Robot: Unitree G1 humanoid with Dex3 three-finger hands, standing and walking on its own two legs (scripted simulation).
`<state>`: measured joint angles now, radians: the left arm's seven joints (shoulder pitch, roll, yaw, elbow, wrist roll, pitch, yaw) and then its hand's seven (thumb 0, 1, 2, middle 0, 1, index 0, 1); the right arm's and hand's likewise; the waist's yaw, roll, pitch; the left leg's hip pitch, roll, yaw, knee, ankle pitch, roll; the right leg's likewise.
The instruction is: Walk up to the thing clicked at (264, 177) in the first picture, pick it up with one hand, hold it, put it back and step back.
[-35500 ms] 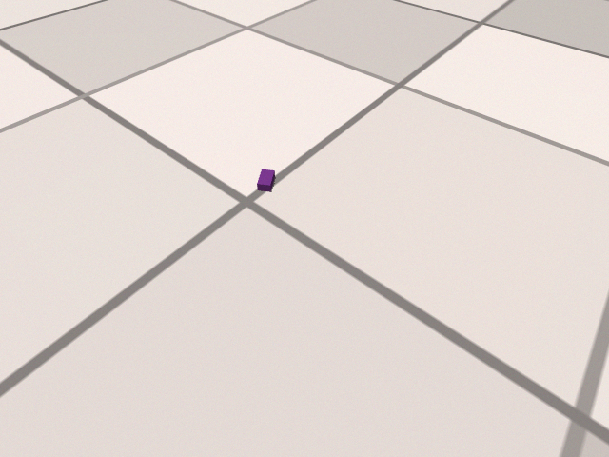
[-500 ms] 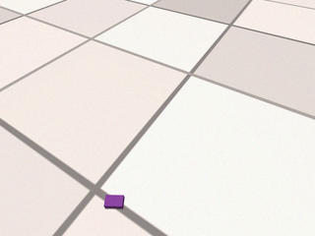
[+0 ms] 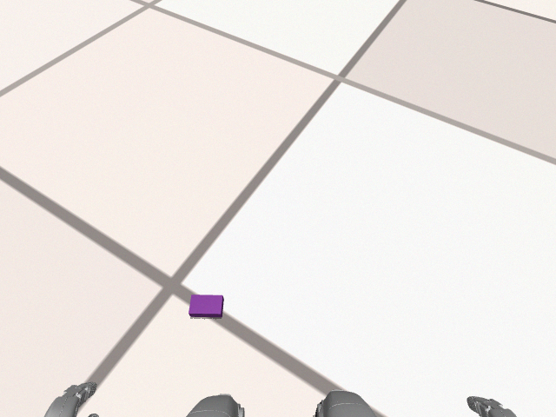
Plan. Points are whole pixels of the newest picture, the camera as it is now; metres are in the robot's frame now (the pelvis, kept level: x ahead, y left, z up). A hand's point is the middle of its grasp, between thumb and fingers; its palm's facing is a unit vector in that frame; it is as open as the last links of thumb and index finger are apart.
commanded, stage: step back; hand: left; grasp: from above
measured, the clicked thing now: (206, 306) +0.48 +0.21 -0.74
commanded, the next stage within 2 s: none
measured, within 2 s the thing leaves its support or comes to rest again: neither
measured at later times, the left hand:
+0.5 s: hand out of the picture +0.04 +0.27 -0.15, palm faces -0.12 -0.91 -0.41, open 7.4 cm
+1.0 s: hand out of the picture -0.07 +0.29 -0.15, palm faces -0.02 -0.94 -0.35, open 7.4 cm
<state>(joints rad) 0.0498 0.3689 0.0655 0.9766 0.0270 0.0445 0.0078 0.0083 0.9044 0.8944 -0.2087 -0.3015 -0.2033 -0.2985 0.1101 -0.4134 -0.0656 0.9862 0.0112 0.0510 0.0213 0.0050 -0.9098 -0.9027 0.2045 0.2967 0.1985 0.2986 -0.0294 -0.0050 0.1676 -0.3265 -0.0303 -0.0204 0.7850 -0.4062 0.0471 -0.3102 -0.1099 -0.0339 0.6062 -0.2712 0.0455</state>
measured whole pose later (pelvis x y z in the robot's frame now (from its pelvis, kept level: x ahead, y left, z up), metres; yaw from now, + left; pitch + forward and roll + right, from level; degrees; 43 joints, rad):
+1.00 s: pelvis -0.20 +0.03 +0.00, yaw -2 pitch -3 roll -1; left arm 0.13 0.39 0.08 0.81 0.01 0.08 0.01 0.01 0.91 0.89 -0.21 -0.30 -0.20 -0.30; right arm 0.17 -0.35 -0.03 0.87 -0.03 0.02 0.00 0.01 -0.91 -0.90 0.21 0.30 0.20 0.30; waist -0.01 -0.04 0.16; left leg -0.29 0.01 -0.05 0.61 -0.27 0.01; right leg -0.47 0.12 0.14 1.16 -0.51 -0.02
